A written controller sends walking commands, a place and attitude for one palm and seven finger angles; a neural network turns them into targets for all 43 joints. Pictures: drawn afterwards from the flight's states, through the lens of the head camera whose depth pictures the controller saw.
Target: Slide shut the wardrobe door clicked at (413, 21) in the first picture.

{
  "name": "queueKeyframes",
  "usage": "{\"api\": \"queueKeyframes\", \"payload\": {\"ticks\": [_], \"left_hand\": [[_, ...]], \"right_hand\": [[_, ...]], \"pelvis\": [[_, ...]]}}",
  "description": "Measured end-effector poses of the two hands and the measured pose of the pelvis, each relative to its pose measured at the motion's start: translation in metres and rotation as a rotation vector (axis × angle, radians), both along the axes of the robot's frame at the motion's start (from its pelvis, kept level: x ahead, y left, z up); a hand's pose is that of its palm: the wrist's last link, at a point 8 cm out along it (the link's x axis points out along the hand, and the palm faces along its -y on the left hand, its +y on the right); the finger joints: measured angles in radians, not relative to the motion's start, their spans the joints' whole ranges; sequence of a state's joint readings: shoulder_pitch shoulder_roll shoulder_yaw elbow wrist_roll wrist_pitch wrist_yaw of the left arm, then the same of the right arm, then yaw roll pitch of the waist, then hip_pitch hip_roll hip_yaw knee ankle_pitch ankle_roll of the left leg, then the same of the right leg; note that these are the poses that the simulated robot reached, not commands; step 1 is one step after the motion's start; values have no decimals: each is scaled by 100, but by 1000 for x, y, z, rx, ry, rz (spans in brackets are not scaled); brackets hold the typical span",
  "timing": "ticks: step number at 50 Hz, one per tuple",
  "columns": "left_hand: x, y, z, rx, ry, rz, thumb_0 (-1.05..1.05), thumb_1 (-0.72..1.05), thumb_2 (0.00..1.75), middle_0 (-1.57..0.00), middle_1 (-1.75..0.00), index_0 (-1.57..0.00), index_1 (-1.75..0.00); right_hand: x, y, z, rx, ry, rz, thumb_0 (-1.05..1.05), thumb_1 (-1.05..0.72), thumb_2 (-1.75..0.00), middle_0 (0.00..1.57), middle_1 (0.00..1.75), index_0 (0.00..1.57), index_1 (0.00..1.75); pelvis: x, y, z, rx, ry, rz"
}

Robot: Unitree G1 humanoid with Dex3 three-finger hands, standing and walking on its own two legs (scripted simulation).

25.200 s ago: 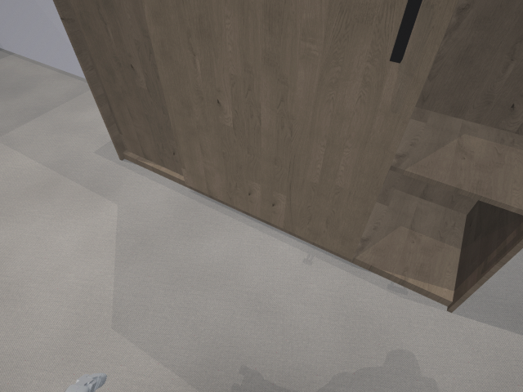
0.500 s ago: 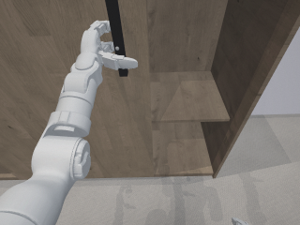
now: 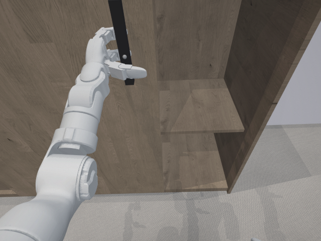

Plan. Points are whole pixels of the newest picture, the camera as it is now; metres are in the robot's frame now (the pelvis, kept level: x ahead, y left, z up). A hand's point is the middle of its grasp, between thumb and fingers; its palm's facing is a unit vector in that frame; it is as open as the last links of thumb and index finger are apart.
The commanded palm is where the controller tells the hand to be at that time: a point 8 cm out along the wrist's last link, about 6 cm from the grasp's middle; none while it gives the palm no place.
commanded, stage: slide the fingers in behind the handle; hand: left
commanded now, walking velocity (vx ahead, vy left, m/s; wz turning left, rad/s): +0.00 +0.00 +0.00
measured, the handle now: (124, 43) +0.53 +0.08 +0.26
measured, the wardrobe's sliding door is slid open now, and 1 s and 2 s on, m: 0.41 0.41 0.41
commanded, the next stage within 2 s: grip the handle and tug to test in 0.64 s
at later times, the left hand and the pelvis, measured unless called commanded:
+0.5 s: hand (130, 57) +0.46 +0.06 +0.26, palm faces +0.00 -1.00 +0.02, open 14.1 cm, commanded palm +0.44 +0.12 +0.25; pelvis +0.00 +0.01 +0.00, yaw +0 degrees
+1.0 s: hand (129, 56) +0.46 +0.07 +0.26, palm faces +0.01 -1.00 +0.02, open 12.5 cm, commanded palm +0.44 +0.12 +0.25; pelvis +0.00 +0.01 +0.00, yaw +0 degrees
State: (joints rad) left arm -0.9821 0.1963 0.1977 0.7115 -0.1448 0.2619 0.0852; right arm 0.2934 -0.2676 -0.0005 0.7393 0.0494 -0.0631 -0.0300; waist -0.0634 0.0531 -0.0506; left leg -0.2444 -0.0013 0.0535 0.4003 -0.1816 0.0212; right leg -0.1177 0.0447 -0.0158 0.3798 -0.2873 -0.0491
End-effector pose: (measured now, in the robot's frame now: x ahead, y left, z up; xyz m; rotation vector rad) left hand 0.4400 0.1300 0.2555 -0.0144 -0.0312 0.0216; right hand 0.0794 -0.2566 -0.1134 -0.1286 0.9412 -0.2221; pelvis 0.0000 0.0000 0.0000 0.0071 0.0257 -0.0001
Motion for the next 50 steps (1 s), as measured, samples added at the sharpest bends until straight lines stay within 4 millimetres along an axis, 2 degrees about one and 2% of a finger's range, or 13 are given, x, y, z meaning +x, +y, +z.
{"api": "queueKeyframes", "payload": {"ticks": [8,16,40,45,50], "left_hand": [[-2,-3,0,16,1,5,-2,-50,30,-29,-120,-26,-119],[-1,-9,-1,4,6,-10,-2,-50,30,-29,-120,-26,-119],[2,-11,0,-4,7,-5,-2,-50,30,-30,-120,-30,-120],[1,-10,1,0,3,-8,-2,-42,34,-31,-121,-29,-120],[2,-10,1,-6,7,-14,-1,-26,41,-32,-123,-30,-122]], "right_hand": [[12,4,1,2,-17,27,1,-90,-90,20,30,20,30],[15,10,0,11,-13,36,1,-90,-90,20,30,20,30],[-9,9,-2,3,32,-5,1,-90,-90,20,30,20,30],[-10,8,-1,3,26,-10,1,-90,-90,20,30,20,30],[-9,7,0,-1,22,-13,1,-90,-90,20,30,20,30]], "pelvis": [[-1,1,-1,0,0,12],[1,4,-1,0,4,13],[-1,6,0,-1,1,-3],[-1,6,0,-2,-1,-4],[-2,5,0,-2,-1,-4]]}}
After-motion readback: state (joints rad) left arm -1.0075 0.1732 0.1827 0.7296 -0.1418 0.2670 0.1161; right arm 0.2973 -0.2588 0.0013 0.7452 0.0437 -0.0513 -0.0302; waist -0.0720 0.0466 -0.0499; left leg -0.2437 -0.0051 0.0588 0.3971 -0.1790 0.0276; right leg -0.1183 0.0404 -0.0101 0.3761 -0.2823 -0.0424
